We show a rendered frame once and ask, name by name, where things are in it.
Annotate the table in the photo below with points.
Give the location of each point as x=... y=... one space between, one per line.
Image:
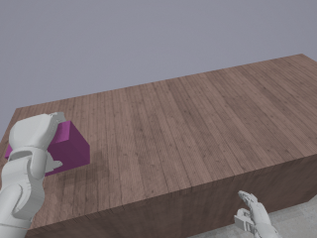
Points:
x=168 y=158

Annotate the robot left hand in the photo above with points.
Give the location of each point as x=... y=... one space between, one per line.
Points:
x=38 y=132

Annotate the sponge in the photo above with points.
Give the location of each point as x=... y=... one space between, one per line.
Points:
x=67 y=146

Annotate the robot right hand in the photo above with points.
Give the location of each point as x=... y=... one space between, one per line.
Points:
x=246 y=220

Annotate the robot right forearm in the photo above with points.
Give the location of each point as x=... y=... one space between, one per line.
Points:
x=264 y=230

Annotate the robot left forearm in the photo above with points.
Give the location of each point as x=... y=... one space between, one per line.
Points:
x=22 y=193

